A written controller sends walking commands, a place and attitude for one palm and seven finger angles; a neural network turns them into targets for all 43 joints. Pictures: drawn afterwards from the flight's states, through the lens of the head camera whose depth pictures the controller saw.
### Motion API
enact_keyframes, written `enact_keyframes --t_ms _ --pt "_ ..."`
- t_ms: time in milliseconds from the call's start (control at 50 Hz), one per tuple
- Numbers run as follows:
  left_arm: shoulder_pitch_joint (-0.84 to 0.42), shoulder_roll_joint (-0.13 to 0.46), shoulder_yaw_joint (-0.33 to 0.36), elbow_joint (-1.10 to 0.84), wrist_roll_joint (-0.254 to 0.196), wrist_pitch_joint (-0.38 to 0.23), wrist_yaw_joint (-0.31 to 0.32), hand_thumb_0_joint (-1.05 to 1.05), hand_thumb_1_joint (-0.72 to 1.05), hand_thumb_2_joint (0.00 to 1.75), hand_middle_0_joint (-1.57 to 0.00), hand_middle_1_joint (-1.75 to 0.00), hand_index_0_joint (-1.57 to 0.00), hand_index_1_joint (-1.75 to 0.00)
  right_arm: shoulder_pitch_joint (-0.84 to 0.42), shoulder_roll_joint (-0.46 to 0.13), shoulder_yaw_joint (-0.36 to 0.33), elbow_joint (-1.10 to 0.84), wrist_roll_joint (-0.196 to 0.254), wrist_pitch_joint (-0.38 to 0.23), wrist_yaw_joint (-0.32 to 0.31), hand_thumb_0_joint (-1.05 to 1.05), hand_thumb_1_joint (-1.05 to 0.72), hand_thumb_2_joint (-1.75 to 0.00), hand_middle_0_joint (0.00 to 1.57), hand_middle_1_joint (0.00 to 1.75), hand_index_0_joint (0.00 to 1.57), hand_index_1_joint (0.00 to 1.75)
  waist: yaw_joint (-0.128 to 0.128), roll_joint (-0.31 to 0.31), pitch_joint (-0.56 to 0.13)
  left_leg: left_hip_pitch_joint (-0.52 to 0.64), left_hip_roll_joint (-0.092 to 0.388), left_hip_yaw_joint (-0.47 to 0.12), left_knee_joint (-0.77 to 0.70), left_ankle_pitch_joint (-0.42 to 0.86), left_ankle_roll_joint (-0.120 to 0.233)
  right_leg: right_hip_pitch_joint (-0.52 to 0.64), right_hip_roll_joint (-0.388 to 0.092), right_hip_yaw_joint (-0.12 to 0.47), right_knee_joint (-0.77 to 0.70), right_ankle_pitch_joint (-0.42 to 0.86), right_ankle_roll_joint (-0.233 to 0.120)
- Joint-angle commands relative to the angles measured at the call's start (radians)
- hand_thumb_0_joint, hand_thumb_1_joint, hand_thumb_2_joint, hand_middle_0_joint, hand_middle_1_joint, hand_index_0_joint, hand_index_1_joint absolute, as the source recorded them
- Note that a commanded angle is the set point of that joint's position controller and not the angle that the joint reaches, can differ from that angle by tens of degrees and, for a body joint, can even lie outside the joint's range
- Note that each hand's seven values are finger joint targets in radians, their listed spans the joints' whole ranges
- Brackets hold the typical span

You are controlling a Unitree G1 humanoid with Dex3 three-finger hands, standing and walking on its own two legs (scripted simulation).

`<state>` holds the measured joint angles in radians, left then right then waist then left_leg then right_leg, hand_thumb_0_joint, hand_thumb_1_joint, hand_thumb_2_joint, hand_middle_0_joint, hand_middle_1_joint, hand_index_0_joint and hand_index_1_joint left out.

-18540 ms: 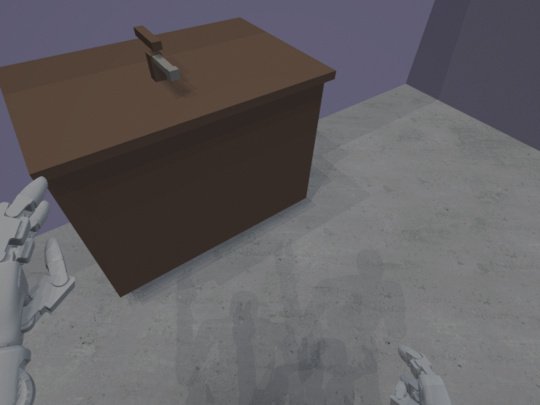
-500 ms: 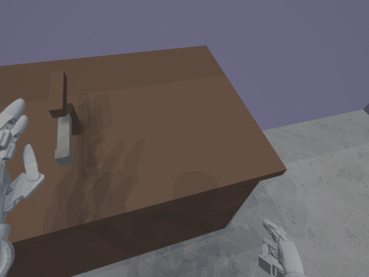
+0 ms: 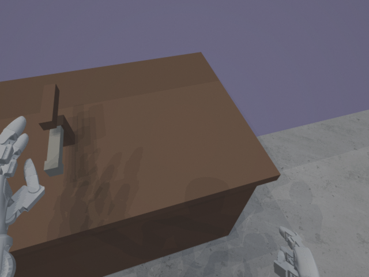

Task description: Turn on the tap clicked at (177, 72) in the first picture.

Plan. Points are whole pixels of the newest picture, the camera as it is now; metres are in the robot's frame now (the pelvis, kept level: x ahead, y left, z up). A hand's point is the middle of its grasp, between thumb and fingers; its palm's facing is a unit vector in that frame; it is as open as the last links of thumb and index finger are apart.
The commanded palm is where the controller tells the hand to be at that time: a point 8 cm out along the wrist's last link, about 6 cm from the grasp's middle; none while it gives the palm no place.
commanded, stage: come to a stop and stand still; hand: left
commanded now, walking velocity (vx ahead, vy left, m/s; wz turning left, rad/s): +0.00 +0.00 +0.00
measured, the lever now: (54, 167) +0.32 +0.31 +0.05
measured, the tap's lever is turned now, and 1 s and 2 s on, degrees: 0 0 0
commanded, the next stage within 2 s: look again from close up in 0.74 s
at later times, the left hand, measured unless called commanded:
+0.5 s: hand (19, 190) +0.21 +0.28 +0.15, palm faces +0.36 -0.86 -0.36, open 7.4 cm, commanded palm +0.15 +0.31 +0.17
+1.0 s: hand out of the picture +0.23 +0.31 +0.20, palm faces +0.48 -0.77 -0.43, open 7.4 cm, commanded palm +0.14 +0.31 +0.17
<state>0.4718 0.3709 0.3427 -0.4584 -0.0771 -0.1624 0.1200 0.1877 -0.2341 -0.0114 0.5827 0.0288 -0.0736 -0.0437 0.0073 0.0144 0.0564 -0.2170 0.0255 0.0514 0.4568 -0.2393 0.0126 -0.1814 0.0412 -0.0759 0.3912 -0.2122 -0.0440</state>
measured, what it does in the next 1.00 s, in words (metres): stands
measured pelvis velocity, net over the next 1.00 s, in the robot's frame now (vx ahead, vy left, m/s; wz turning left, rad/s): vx -0.02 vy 0.03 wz -0.02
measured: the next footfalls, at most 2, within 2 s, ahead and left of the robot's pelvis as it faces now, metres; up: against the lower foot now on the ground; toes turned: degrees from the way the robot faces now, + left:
none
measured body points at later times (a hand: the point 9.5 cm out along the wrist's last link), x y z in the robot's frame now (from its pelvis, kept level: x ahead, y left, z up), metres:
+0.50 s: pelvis +0.00 +0.03 +0.00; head +0.02 +0.05 +0.45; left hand +0.19 +0.32 +0.17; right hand +0.18 -0.19 -0.07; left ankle +0.00 +0.11 -0.74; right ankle +0.00 -0.09 -0.74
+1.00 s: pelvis -0.02 +0.03 +0.00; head +0.02 +0.04 +0.44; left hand +0.20 +0.35 +0.23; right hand +0.16 -0.19 -0.09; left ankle +0.00 +0.11 -0.74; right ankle +0.00 -0.09 -0.74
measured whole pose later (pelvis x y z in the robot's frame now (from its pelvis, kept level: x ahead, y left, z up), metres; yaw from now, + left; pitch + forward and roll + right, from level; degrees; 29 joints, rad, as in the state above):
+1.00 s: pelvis -0.02 +0.03 +0.00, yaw -1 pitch +0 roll -1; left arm 0.18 0.47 0.50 -0.35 -0.05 -0.23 0.08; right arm 0.18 -0.21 0.00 0.58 0.02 -0.12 0.03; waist 0.05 0.00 0.10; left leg -0.26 -0.01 0.09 0.49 -0.23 0.06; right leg -0.25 0.00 -0.05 0.46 -0.21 0.00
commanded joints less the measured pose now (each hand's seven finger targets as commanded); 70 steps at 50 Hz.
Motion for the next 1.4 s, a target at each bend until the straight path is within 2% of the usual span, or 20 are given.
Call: enact_keyframes --t_ms 0,140,360,540,800,820,840,860,900,940,960,1020,1040,1060,1140,1160,1180,1260,1360,1380 --pt "-0.061 0.165 0.112 -0.223 0.003 -0.060 0.021 0.00 0.90 0.90 -0.20 -0.30 -0.20 -0.30 -0.088 -0.099 -0.031 -0.168 -0.003 -0.054 -0.008 0.00 -0.90 -0.90 0.20 0.30 0.20 0.30 0.011 -0.008 -0.180 0.068 0.060 -0.088 -0.037 0.225 0.023 0.082 -0.146 0.144 -0.057 0.290 0.037" --pt "-0.074 0.190 0.130 -0.263 0.008 -0.065 0.022 0.00 0.90 0.90 -0.20 -0.30 -0.20 -0.30 -0.098 -0.093 -0.024 -0.172 -0.003 -0.052 -0.006 0.00 -0.90 -0.90 0.20 0.30 0.20 0.30 0.009 0.060 -0.171 0.065 0.068 -0.109 -0.072 0.225 0.020 0.090 -0.135 0.125 -0.053 0.245 0.019" --pt "-0.095 0.142 0.083 -0.214 0.010 -0.068 0.005 0.00 0.90 0.90 -0.20 -0.30 -0.20 -0.30 -0.077 -0.093 -0.014 -0.171 -0.010 -0.050 -0.003 0.00 -0.90 -0.90 0.20 0.30 0.20 0.30 0.005 0.049 -0.135 0.027 0.080 -0.130 -0.134 0.167 0.010 0.088 -0.112 0.093 -0.060 0.178 0.022" --pt "-0.083 0.180 0.120 -0.280 0.015 -0.084 0.009 0.00 0.90 0.90 -0.20 -0.30 -0.20 -0.30 -0.080 -0.092 -0.020 -0.174 -0.006 -0.066 -0.001 0.00 -0.90 -0.90 0.20 0.30 0.20 0.30 0.006 0.087 -0.162 0.035 0.083 -0.149 -0.136 0.193 -0.008 0.108 -0.107 0.082 -0.035 0.174 0.017" --pt "-0.069 0.161 0.109 -0.231 0.016 -0.089 0.005 0.00 0.90 0.90 -0.20 -0.30 -0.20 -0.30 -0.064 -0.095 -0.026 -0.171 -0.007 -0.069 0.000 0.00 -0.90 -0.90 0.20 0.30 0.20 0.30 0.005 0.048 -0.141 0.004 0.090 -0.152 -0.148 0.103 -0.003 0.099 -0.112 0.085 -0.051 0.131 0.019" --pt "-1.106 0.939 0.675 -0.451 0.186 -0.181 0.001 0.00 0.90 0.90 -0.20 -0.30 -0.20 -0.30 0.040 -0.123 -0.021 -0.150 -0.068 -0.119 0.002 0.00 -0.90 -0.90 0.20 0.30 0.20 0.30 0.031 -0.091 -0.007 -0.143 0.088 -0.069 0.024 0.167 0.025 -0.071 -0.137 0.124 -0.089 0.125 0.042" --pt "-0.823 0.549 0.418 -0.047 0.102 -0.138 -0.017 0.00 0.90 0.90 -0.20 -0.30 -0.20 -0.30 -0.049 -0.061 -0.019 -0.074 -0.012 -0.095 0.003 0.00 -0.90 -0.90 0.20 0.30 0.20 0.30 0.013 0.178 -0.102 0.033 0.103 -0.116 0.014 0.226 -0.010 -0.137 -0.205 0.076 0.017 0.063 -0.044" --pt "-0.563 0.343 0.264 0.026 0.079 -0.127 -0.039 0.00 0.90 0.90 -0.20 -0.30 -0.20 -0.30 0.003 -0.084 -0.044 -0.110 -0.035 -0.100 0.025 0.00 -0.90 -0.90 0.20 0.30 0.20 0.30 0.031 0.203 -0.213 0.111 0.059 -0.100 -0.028 0.268 -0.050 -0.042 -0.127 0.091 0.081 0.118 -0.050" --pt "-0.280 0.185 0.126 -0.033 0.036 -0.135 -0.065 0.00 0.90 0.90 -0.20 -0.30 -0.20 -0.30 -0.013 -0.098 -0.049 -0.155 -0.007 -0.109 0.058 0.00 -0.90 -0.90 0.20 0.30 0.20 0.30 0.039 0.148 -0.251 0.114 0.059 -0.077 -0.030 0.205 -0.001 -0.004 -0.120 0.132 0.047 0.147 0.006" --pt "-0.063 0.073 0.052 -0.077 0.012 -0.124 -0.068 0.00 0.90 0.90 -0.20 -0.30 -0.20 -0.30 -0.050 -0.082 -0.038 -0.165 0.013 -0.109 0.085 0.00 -0.90 -0.90 0.20 0.30 0.20 0.30 0.047 0.055 -0.235 0.092 0.065 -0.075 -0.065 0.163 0.014 0.025 -0.111 0.114 0.042 0.156 0.024" --pt "-0.065 0.094 0.043 -0.138 0.016 -0.119 -0.068 0.00 0.90 0.90 -0.20 -0.30 -0.20 -0.30 -0.043 -0.098 -0.036 -0.177 0.011 -0.104 0.087 0.00 -0.90 -0.90 0.20 0.30 0.20 0.30 0.041 0.009 -0.203 0.047 0.074 -0.082 -0.081 0.125 0.012 0.039 -0.110 0.101 0.030 0.135 0.026" --pt "-0.081 0.212 0.161 -0.123 0.022 -0.117 -0.044 0.00 0.90 0.90 -0.20 -0.30 -0.20 -0.30 -0.074 -0.096 -0.025 -0.184 0.005 -0.101 0.058 0.00 -0.90 -0.90 0.20 0.30 0.20 0.30 0.039 -0.132 -0.109 -0.031 0.065 -0.089 -0.104 -0.027 0.006 0.008 -0.117 0.114 -0.037 -0.004 0.025" --pt "-0.096 0.270 0.227 -0.141 0.027 -0.118 -0.028 0.00 0.90 0.90 -0.20 -0.30 -0.20 -0.30 -0.094 -0.095 -0.019 -0.179 0.007 -0.095 0.048 0.00 -0.90 -0.90 0.20 0.30 0.20 0.30 0.037 -0.100 -0.102 -0.011 0.062 -0.085 -0.108 -0.020 0.005 -0.018 -0.111 0.115 -0.037 -0.023 0.021" --pt "-0.104 0.231 0.200 -0.128 0.020 -0.126 -0.034 0.00 0.90 0.90 -0.20 -0.30 -0.20 -0.30 -0.082 -0.089 -0.013 -0.183 -0.003 -0.092 0.037 0.00 -0.90 -0.90 0.20 0.30 0.20 0.30 0.031 -0.091 -0.102 -0.036 0.061 -0.092 -0.111 -0.039 0.011 -0.005 -0.116 0.104 -0.042 -0.033 0.022" --pt "-0.189 0.300 0.250 -0.268 0.024 -0.156 -0.028 0.00 0.90 0.90 -0.20 -0.30 -0.20 -0.30 -0.094 -0.083 -0.005 -0.187 -0.006 -0.109 0.019 0.00 -0.90 -0.90 0.20 0.30 0.20 0.30 0.027 0.104 -0.158 0.005 0.051 -0.084 -0.081 0.023 0.017 0.028 -0.121 0.139 -0.011 0.073 0.011" --pt "-0.183 0.241 0.198 -0.254 0.016 -0.160 -0.032 0.00 0.90 0.90 -0.20 -0.30 -0.20 -0.30 -0.076 -0.079 -0.002 -0.182 -0.012 -0.112 0.017 0.00 -0.90 -0.90 0.20 0.30 0.20 0.30 0.025 0.113 -0.170 -0.001 0.050 -0.088 -0.077 0.037 0.019 0.045 -0.123 0.128 -0.015 0.095 0.011" --pt "-0.178 0.240 0.190 -0.261 0.014 -0.159 -0.032 0.00 0.90 0.90 -0.20 -0.30 -0.20 -0.30 -0.066 -0.078 -0.004 -0.185 -0.010 -0.121 0.018 0.00 -0.90 -0.90 0.20 0.30 0.20 0.30 0.026 0.122 -0.176 0.013 0.047 -0.084 -0.067 0.053 0.018 0.050 -0.124 0.139 -0.018 0.120 0.012" --pt "-0.124 0.172 0.135 -0.215 0.015 -0.148 -0.031 0.00 0.90 0.90 -0.20 -0.30 -0.20 -0.30 -0.057 -0.088 -0.005 -0.159 -0.015 -0.134 0.020 0.00 -0.90 -0.90 0.20 0.30 0.20 0.30 0.028 0.021 -0.199 0.074 0.048 -0.083 -0.040 0.164 0.015 0.041 -0.126 0.126 -0.030 0.208 0.019" --pt "-0.104 0.135 0.093 -0.157 0.023 -0.131 -0.028 0.00 0.90 0.90 -0.20 -0.30 -0.20 -0.30 -0.059 -0.096 -0.007 -0.148 -0.016 -0.117 0.021 0.00 -0.90 -0.90 0.20 0.30 0.20 0.30 0.023 0.010 -0.165 0.062 0.055 -0.090 -0.061 0.181 0.010 0.021 -0.123 0.116 -0.036 0.212 0.021" --pt "-0.122 0.169 0.117 -0.177 0.023 -0.130 -0.026 0.00 0.90 0.90 -0.20 -0.30 -0.20 -0.30 -0.065 -0.096 -0.012 -0.156 -0.012 -0.115 0.019 0.00 -0.90 -0.90 0.20 0.30 0.20 0.30 0.023 0.008 -0.164 0.060 0.059 -0.091 -0.064 0.176 0.009 0.025 -0.123 0.122 -0.035 0.211 0.023"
